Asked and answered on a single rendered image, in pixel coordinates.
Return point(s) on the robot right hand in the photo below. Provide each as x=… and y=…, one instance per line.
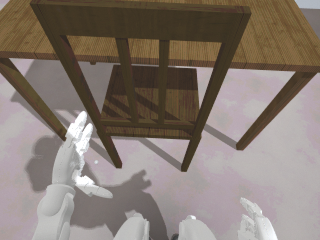
x=260, y=229

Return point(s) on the robot left hand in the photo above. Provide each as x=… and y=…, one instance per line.
x=70, y=156

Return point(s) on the table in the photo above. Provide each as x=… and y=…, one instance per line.
x=277, y=37

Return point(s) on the chair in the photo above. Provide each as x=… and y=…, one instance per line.
x=145, y=101

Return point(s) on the left robot shin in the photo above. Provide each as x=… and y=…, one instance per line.
x=137, y=215

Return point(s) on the robot left forearm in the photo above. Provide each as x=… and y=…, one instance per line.
x=54, y=213

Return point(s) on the right robot thigh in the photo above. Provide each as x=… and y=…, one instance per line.
x=193, y=229

